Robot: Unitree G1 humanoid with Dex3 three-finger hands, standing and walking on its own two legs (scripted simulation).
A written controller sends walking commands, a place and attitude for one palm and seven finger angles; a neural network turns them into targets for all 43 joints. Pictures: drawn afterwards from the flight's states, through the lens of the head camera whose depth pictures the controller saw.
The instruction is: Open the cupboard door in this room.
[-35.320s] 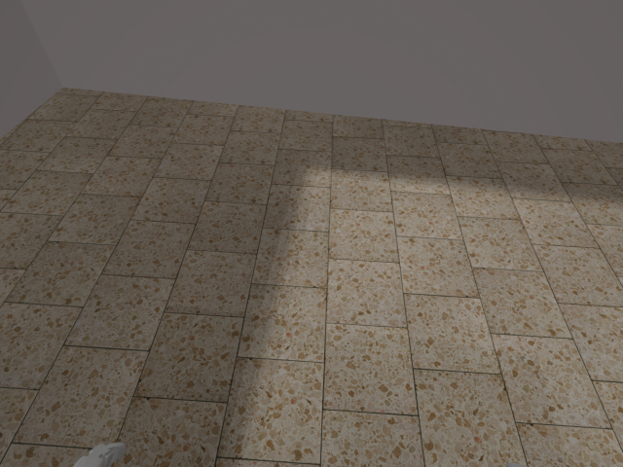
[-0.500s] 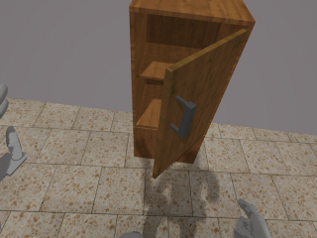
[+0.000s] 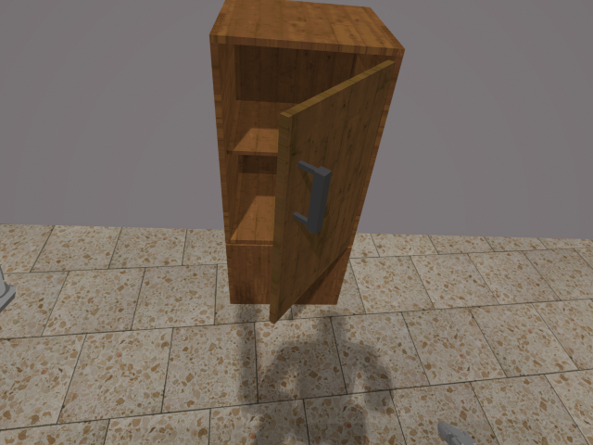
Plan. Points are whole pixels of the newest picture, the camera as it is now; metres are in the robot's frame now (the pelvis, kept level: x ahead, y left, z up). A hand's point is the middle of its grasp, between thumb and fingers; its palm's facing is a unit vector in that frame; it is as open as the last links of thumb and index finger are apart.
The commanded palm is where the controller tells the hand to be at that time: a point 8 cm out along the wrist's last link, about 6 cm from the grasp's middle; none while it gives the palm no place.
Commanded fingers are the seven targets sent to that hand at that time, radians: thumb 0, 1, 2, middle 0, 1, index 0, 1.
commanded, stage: stop stepping back and stand still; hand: left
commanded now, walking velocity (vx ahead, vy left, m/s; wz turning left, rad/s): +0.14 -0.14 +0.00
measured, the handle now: (309, 197) +0.55 +0.03 +0.05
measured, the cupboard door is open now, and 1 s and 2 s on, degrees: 50 50 50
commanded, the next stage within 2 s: let the arm hang, fingers relaxed in 1.38 s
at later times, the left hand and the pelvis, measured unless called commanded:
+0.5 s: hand (59, 350) +0.14 +0.23 +0.19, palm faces +0.54 -0.71 -0.45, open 7.4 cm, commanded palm +0.09 +0.25 +0.20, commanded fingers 0.00 0.90 0.90 -0.20 -0.30 -0.20 -0.30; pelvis -0.04 -0.05 +0.03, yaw +1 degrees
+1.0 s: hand (47, 336) +0.16 +0.25 +0.17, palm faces +0.41 -0.80 -0.44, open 7.4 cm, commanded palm +0.09 +0.29 +0.20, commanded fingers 0.00 0.90 0.90 -0.20 -0.30 -0.20 -0.30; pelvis -0.04 -0.01 +0.02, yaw +1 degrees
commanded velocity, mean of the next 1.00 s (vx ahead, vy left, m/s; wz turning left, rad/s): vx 0.04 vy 0.06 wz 0.00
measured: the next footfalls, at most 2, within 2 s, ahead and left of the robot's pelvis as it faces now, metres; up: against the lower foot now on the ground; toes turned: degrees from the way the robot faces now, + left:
right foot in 0.32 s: -0.01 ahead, -0.12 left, +0.00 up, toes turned -3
left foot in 0.74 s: +0.02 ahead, +0.10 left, +0.00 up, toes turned +5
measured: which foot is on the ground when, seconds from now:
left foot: down 0.00-0.32, up 0.34-0.72, down 0.74-1.00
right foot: down 0.00-0.00, up 0.02-0.30, down 0.32-1.00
